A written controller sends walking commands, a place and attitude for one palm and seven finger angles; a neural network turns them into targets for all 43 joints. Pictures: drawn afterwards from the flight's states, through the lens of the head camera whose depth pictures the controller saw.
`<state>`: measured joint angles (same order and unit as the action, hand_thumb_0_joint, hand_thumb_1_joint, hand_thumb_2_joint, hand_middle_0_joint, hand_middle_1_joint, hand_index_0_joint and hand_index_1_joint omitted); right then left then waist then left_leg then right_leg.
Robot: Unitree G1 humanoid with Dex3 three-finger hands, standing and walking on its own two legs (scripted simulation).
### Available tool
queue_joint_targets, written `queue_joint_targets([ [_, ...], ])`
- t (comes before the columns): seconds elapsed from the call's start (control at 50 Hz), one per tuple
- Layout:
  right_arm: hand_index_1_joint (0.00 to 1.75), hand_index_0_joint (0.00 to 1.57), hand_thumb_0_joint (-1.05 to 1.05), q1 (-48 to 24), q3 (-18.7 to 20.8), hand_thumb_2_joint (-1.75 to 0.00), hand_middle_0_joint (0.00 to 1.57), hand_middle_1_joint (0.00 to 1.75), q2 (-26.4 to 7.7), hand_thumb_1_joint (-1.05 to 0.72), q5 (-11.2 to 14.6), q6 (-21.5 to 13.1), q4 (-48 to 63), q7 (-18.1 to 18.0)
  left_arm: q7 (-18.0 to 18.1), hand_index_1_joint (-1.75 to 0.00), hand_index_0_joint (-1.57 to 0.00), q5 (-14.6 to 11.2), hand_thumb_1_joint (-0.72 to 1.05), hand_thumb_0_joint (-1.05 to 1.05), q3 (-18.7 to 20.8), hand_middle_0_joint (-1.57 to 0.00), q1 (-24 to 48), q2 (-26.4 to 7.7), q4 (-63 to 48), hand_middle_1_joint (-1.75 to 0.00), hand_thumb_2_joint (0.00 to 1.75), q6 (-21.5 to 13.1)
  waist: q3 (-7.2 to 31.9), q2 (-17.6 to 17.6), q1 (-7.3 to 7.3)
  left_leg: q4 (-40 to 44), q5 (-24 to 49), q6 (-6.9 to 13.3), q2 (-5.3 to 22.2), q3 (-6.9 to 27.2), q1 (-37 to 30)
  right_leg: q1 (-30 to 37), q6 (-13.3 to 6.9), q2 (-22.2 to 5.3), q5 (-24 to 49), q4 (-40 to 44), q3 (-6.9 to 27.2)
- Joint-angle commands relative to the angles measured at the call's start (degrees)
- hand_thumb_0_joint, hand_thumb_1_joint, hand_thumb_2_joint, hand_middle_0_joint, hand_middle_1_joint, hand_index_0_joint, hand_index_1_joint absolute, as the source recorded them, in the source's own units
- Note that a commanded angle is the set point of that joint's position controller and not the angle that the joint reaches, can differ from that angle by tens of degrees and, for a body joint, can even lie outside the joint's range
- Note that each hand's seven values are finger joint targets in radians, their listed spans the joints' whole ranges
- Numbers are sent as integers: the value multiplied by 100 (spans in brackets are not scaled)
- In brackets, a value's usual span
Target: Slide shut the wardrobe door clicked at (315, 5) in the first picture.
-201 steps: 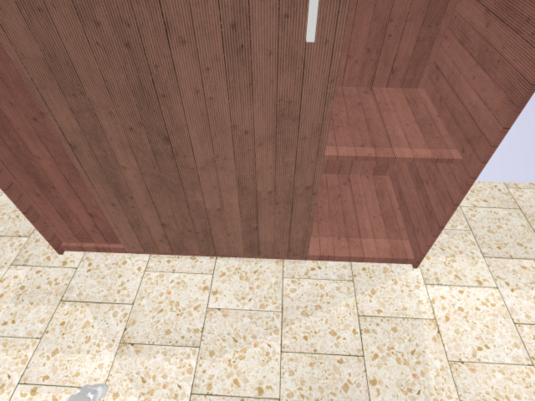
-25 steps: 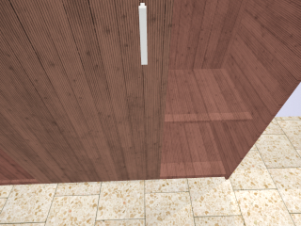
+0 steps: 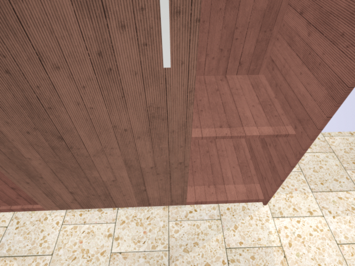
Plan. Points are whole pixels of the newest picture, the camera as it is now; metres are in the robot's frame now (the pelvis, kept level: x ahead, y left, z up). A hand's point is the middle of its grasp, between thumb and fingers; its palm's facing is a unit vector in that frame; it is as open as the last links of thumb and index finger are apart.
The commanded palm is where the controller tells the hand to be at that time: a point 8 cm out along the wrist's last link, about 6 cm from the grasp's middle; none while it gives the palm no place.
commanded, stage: come to a stop and stand still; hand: left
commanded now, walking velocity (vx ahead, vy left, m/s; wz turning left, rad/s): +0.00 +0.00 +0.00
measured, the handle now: (165, 31) +0.54 +0.04 +0.27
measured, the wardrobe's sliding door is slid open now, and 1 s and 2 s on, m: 0.46 0.46 0.46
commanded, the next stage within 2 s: look again from close up in 0.04 s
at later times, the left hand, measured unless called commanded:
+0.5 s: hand out of the picture +0.03 +0.20 -0.18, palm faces -0.01 -0.98 -0.18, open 7.4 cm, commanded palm none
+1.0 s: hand out of the picture -0.04 +0.22 -0.17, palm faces -0.01 -0.98 -0.20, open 7.4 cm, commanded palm none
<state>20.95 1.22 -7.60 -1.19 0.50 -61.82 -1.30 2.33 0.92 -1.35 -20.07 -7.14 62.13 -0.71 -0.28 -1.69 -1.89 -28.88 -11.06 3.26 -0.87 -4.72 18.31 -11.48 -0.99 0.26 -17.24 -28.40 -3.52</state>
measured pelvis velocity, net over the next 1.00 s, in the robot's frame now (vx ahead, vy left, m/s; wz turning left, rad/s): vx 0.00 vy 0.05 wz -0.03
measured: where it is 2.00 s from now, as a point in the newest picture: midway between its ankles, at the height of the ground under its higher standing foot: outside the picture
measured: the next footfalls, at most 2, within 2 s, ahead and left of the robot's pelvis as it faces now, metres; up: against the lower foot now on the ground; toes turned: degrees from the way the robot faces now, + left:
none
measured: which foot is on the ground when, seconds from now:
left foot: down 0.00-1.00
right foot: down 0.00-1.00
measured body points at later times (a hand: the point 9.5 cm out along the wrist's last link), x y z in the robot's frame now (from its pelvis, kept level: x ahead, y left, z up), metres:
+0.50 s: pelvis +0.01 +0.03 +0.00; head +0.01 +0.04 +0.45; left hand +0.03 +0.25 -0.16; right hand +0.06 -0.21 -0.14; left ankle +0.05 +0.08 -0.74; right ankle -0.02 -0.11 -0.74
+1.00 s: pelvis +0.00 +0.05 +0.01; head +0.00 +0.05 +0.45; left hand -0.04 +0.27 -0.15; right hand -0.02 -0.18 -0.16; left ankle +0.05 +0.08 -0.74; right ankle -0.02 -0.11 -0.74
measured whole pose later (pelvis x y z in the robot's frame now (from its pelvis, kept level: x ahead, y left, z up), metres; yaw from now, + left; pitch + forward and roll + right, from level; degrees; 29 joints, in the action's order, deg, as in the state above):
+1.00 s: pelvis +0.00 +0.05 +0.01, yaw -2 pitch -2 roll +0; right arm 16.3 1.2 -8.8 0.0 0.2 -65.6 -1.3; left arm 3.0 1.4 -0.5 -21.0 -8.5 64.6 0.6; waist -1.9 0.3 0.1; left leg -19.3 -7.2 6.7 -5.2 -8.4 11.3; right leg -8.2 2.8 -3.9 -15.1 -25.0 0.2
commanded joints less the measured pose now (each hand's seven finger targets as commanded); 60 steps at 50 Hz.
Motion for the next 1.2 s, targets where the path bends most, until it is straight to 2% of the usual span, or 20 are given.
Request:
queue_joint_targets([
  [0.0,30,20,0,147,47,-90,20,30,-455,-90,-33,-68,545,7,100,-30,-20,-3,90,0,155,-20,-101,-593,-437,-30,90,-98,-372,513,-28,-36,-462,-120,454,743,-181,-1077,-369,-808,-735,840,1054],
  [0.04,30,20,0,71,41,-90,20,30,-514,-90,-6,-109,563,5,104,-30,-20,-1,90,0,155,-20,-179,-590,-482,-30,90,-100,-410,252,37,166,-153,-71,562,813,-208,-889,-299,-628,-121,570,910],
  [0.08,30,20,0,1,27,-90,20,30,-617,-90,3,-147,574,0,109,-30,-20,7,90,0,169,-20,-278,-610,-511,-30,90,-84,-327,281,126,270,250,11,674,887,-205,-545,-215,-511,419,331,713],
  [0.16,30,20,0,-185,19,-90,20,30,-731,-90,30,-186,539,-15,114,-30,-20,2,90,0,163,-20,-374,-680,-555,-30,90,-78,-171,287,208,240,1014,54,698,829,-463,-247,-123,-512,977,266,699],
  [0.18,30,20,0,-258,20,-90,20,30,-748,-90,30,-186,538,-16,115,-30,-20,-5,90,0,169,-20,-367,-688,-555,-30,90,-71,-183,266,197,271,1021,40,693,784,-544,-266,-114,-535,1001,269,707],
  [0.34,30,20,0,-577,15,-90,20,30,-845,-90,49,-155,489,7,87,-30,-20,11,90,0,152,-20,-248,-757,-550,-30,90,-22,-387,119,194,730,314,11,700,848,-667,-269,-34,-564,637,564,652],
  [0.36,30,20,0,-551,8,-90,20,30,-875,-90,56,-164,483,13,84,-30,-20,21,90,0,152,-20,-235,-794,-556,-30,90,-25,-303,190,204,749,391,22,722,865,-673,-150,-18,-561,679,591,630],
  [0.42,30,20,0,-584,10,-90,20,30,-900,-90,56,-174,422,8,78,-30,-20,12,90,0,149,-20,-222,-763,-493,-30,90,-14,-266,66,191,897,353,5,745,902,-803,-150,9,-583,628,627,592],
  [0.46,30,20,0,-564,15,-90,20,30,-912,-90,70,-184,377,9,77,-30,-20,20,90,0,144,-20,-234,-780,-449,-30,90,-14,-197,115,203,953,447,12,770,930,-872,-56,37,-583,666,657,544],
  [0.56,30,20,0,-522,24,-90,20,30,-945,-90,80,-180,245,6,75,-30,-20,28,90,0,138,-20,-282,-746,-296,-30,90,5,-302,86,216,1277,30,-13,824,1059,-839,-35,75,-595,519,702,496],
  [0.62,30,20,0,-475,42,-90,20,30,-946,-90,76,-170,175,-3,77,-30,-20,28,90,0,138,-20,-339,-682,-196,-30,90,24,-385,106,195,1496,-356,-65,858,1134,-834,-109,86,-585,403,661,473],
  [0.64,30,20,0,-467,53,-90,20,30,-955,-90,78,-169,151,-8,76,-30,-20,31,90,0,135,-20,-379,-665,-158,-30,90,31,-400,18,209,1586,-479,-80,881,1164,-844,-143,94,-587,378,644,455],
  [0.74,30,20,0,-358,79,-90,20,30,-942,-90,91,-157,17,-27,87,-30,-20,44,90,0,150,-20,-502,-622,3,-30,90,59,-418,2,222,1827,-749,-179,946,1254,-856,-177,106,-553,317,541,412],
  [0.76,30,20,0,-335,80,-90,20,30,-958,-90,102,-155,-7,-28,88,-30,-20,52,90,0,161,-20,-540,-649,25,-30,90,57,-364,89,238,1815,-715,-177,947,1282,-881,-140,106,-549,315,548,410],
  [0.84,30,20,0,-300,109,-90,20,30,-906,-90,97,-142,-88,-35,97,-30,-20,48,90,0,162,-20,-638,-569,128,-30,90,64,-379,83,232,1900,-852,-218,958,1257,-928,-224,100,-560,291,539,414],
  [0.86,30,20,0,-256,104,-90,20,30,-892,-90,104,-141,-111,-34,97,-30,-20,53,90,0,172,-20,-630,-591,136,-30,90,59,-353,179,237,1875,-788,-207,956,1261,-897,-166,93,-549,318,560,419],
  [0.9,30,20,0,-260,110,-90,20,30,-883,-90,98,-136,-145,-37,101,-30,-20,49,90,0,173,-20,-664,-547,176,-30,90,67,-463,159,233,1936,-894,-242,954,1245,-856,-238,96,-550,293,543,422],
  [1.02,30,20,0,-214,127,-90,20,30,-812,-90,95,-103,-218,-20,98,-30,-20,61,90,0,174,-20,-747,-487,244,-30,90,65,-573,164,229,2022,-1331,-207,926,1213,-657,-284,85,-520,177,589,434],
  [1.18,30,20,0,-153,115,-90,20,30,-719,-90,96,-104,-240,-5,94,-30,-20,62,90,0,173,-20,-736,-449,219,-30,90,10,-592,243,200,1830,-1137,-141,839,1091,-668,-398,52,-540,170,776,540],
])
